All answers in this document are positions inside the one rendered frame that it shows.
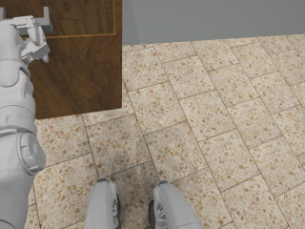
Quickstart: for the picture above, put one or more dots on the right robot thigh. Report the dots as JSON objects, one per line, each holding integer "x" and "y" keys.
{"x": 178, "y": 211}

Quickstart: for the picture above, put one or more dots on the right robot shin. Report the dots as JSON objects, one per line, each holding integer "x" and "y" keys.
{"x": 160, "y": 217}

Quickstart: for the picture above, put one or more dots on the left robot hand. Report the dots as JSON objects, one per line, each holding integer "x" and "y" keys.
{"x": 14, "y": 48}

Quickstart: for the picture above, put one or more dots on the cabinet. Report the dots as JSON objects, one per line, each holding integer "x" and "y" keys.
{"x": 83, "y": 75}

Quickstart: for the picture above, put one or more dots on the left robot forearm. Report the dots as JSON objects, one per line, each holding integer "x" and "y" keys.
{"x": 17, "y": 106}

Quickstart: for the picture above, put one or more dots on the handle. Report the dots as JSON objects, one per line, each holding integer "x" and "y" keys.
{"x": 44, "y": 22}

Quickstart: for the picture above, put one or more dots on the drawer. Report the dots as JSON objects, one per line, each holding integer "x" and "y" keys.
{"x": 68, "y": 17}

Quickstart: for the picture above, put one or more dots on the robot left upper arm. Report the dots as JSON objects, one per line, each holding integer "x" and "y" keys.
{"x": 21, "y": 158}

